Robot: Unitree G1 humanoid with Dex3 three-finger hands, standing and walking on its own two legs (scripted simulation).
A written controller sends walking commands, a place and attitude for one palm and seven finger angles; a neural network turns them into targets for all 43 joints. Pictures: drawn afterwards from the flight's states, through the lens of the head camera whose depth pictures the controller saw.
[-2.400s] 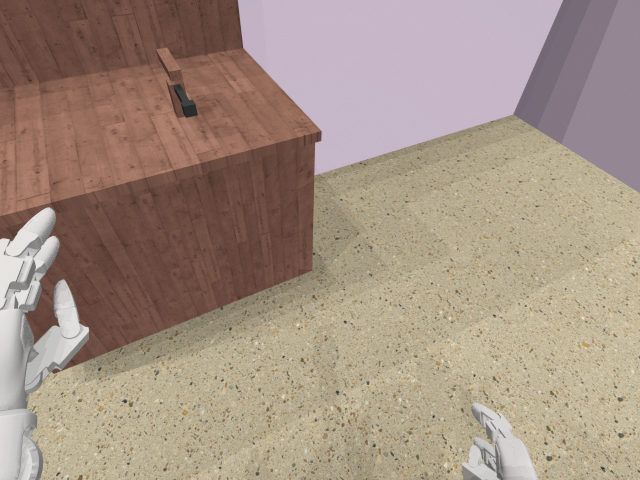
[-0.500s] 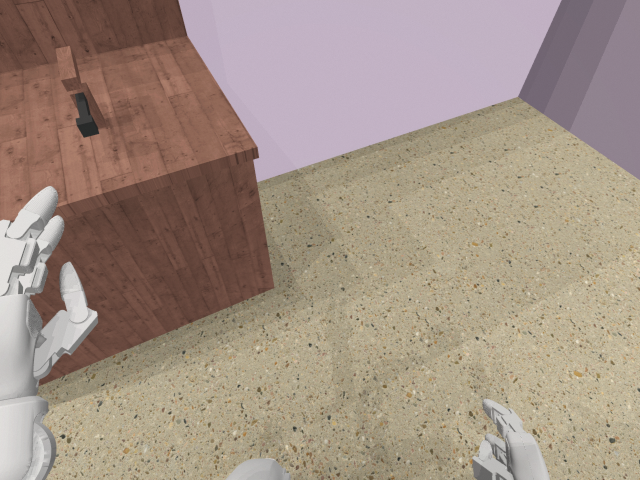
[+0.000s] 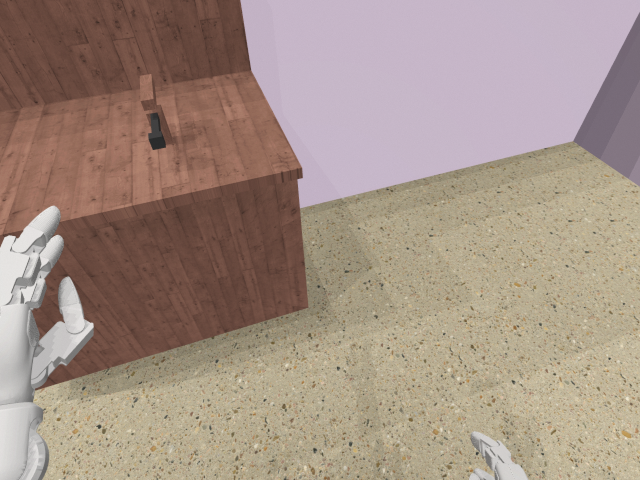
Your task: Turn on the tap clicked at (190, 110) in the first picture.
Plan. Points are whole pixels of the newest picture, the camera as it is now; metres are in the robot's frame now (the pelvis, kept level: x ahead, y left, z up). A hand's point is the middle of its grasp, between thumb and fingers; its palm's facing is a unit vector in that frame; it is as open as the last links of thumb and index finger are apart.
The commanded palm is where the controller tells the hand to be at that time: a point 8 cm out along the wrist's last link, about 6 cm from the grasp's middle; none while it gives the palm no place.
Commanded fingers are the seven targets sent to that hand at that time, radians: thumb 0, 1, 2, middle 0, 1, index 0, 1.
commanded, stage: take the last steps up to it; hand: left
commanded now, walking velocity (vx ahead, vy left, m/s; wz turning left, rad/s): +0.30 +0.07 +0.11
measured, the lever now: (157, 140) +0.75 +0.43 +0.02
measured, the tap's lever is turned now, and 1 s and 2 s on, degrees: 0 0 0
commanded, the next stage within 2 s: come to a stop and stand still in 1.70 s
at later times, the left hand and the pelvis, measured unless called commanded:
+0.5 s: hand (54, 249) +0.28 +0.30 +0.19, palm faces +0.43 -0.84 -0.33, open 7.4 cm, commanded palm +0.21 +0.33 +0.19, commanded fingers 0.00 0.90 0.90 -0.20 -0.30 -0.20 -0.30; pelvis +0.06 +0.05 +0.01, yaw +1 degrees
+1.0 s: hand (149, 196) +0.38 +0.24 +0.19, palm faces +0.37 -0.82 -0.44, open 7.4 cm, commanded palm +0.31 +0.29 +0.19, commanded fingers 0.00 0.90 0.90 -0.20 -0.30 -0.20 -0.30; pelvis +0.16 +0.01 +0.01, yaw +1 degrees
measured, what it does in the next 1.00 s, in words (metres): walks ahead: left foot, then right foot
